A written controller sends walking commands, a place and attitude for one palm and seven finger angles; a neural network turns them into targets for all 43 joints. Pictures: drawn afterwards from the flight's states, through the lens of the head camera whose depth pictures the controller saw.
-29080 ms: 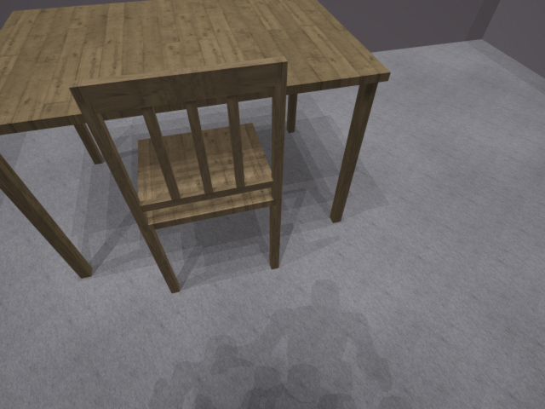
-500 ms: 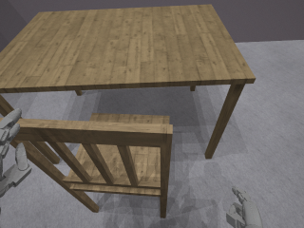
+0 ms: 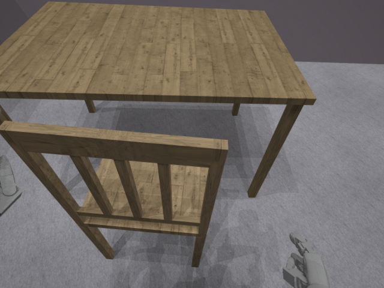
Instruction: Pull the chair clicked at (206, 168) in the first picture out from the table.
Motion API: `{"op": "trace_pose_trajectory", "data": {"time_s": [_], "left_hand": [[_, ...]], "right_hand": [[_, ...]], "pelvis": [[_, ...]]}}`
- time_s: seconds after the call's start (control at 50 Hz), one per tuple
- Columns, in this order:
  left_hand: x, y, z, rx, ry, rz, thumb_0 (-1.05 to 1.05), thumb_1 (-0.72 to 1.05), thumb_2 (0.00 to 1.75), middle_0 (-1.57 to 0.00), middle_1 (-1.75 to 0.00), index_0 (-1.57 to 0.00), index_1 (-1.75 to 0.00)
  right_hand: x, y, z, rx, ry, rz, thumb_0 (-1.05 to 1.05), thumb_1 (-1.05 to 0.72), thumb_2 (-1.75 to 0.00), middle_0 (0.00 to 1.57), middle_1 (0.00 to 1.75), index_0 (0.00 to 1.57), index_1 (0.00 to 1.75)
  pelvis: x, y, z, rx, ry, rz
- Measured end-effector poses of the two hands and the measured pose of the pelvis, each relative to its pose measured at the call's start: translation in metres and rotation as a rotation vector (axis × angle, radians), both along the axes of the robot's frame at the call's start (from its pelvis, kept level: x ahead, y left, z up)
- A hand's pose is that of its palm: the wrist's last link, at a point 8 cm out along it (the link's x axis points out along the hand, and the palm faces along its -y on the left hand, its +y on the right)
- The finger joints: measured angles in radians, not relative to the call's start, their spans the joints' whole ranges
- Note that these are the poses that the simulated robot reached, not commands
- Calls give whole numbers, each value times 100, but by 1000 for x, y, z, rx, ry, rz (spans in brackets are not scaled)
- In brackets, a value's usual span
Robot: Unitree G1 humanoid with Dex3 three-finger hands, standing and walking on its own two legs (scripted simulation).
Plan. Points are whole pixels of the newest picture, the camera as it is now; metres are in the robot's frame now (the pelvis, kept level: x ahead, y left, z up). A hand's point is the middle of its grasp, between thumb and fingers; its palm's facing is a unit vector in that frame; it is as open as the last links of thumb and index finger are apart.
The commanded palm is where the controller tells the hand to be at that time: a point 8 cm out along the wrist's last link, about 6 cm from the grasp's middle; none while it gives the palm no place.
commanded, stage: step back with the hand held close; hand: left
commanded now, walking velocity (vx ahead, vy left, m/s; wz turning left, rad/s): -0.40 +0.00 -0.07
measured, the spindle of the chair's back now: (130, 190) +0.36 +0.19 -0.08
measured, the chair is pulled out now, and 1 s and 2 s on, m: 0.19 0.19 0.19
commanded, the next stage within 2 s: stop stepping back and stand still in 0.66 s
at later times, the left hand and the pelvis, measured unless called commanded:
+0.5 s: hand out of the picture +0.13 +0.28 +0.17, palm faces +0.45 -0.76 -0.47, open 7.4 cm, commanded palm +0.06 +0.31 +0.19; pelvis -0.07 +0.00 +0.00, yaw +2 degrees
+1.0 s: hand out of the picture -0.02 +0.28 +0.16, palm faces +0.51 -0.75 -0.43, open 7.4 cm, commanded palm -0.06 +0.31 +0.19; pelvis -0.18 +0.00 +0.00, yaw +5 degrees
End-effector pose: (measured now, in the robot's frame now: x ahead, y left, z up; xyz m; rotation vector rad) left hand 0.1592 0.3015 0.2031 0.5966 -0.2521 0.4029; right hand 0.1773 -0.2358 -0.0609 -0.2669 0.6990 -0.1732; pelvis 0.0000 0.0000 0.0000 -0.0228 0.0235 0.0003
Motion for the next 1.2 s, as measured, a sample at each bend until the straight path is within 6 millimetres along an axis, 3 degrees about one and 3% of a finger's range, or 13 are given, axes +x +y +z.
{"op": "trace_pose_trajectory", "data": {"time_s": [0.12,0.24,0.36,0.46,0.54,0.62,0.72,0.88,0.94,1.04,1.2], "left_hand": [[-14,-11,-12,-51,68,-21,1,89,89,-20,-30,-21,-30],[-33,-21,-19,-85,60,-55,1,89,89,-21,-30,-21,-30],[-50,1,-11,-56,-25,-16,1,88,89,-21,-30,-22,-30],[-65,15,-10,-35,2,31,1,89,89,-21,-30,-21,-30],[-83,1,-9,-52,27,12,1,89,89,-20,-30,-21,-30],[-101,-20,-7,-47,13,-35,1,89,89,-20,-30,-21,-30],[-125,-30,-3,-65,-13,-61,1,89,89,-21,-30,-21,-30],[-175,-2,-17,-66,17,10,1,89,89,-21,-30,-21,-30],[-199,8,-24,-80,41,57,1,89,89,-21,-30,-21,-30],[-231,14,-19,-112,-48,114,1,89,89,-21,-30,-21,-30],[-244,19,-9,-117,-151,118,1,89,90,-20,-30,-21,-30]], "right_hand": [[-12,5,-4,51,-3,13,1,-91,-90,21,30,20,30],[-30,-3,-4,30,9,3,1,-91,-89,21,30,21,31],[-46,-8,-5,-49,72,-17,1,-91,-90,21,30,20,30],[-53,9,-3,-19,58,24,1,-91,-90,20,29,20,30],[-61,23,-1,44,15,72,1,-91,-90,21,29,20,30],[-72,24,-2,71,-14,108,1,-91,-89,21,30,21,31],[-102,7,2,59,12,63,1,-91,-89,21,30,21,31],[-154,-14,7,-34,10,-17,1,-91,-90,21,30,20,30],[-174,-11,8,-30,1,-11,1,-91,-90,21,29,20,30],[-202,3,4,-27,13,51,1,-91,-90,21,29,20,30],[-222,25,1,31,-20,93,1,-91,-90,21,30,20,31]], "pelvis": [[-19,-3,1,-9,-14,-16],[-32,-7,-1,-9,-12,18],[-39,3,-5,-5,19,70],[-60,4,-1,13,8,47],[-75,-1,2,7,1,27],[-96,-12,-1,-6,0,14],[-119,-18,3,20,4,36],[-158,-5,-2,25,-2,72],[-169,-3,0,20,-29,66],[-183,-1,2,3,-67,86],[-204,2,1,1,-111,116]]}}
